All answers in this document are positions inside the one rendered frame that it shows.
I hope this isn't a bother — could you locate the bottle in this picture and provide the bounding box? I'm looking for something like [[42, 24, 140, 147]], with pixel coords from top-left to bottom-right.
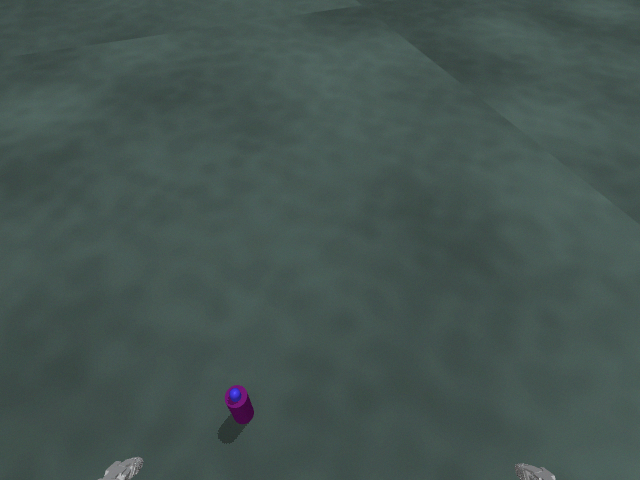
[[225, 385, 254, 424]]

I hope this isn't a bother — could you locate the right robot hand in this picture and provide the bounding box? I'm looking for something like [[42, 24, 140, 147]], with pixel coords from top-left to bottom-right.
[[515, 463, 556, 480]]

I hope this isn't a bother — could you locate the left robot hand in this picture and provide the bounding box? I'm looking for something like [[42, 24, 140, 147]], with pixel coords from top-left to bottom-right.
[[98, 457, 143, 480]]

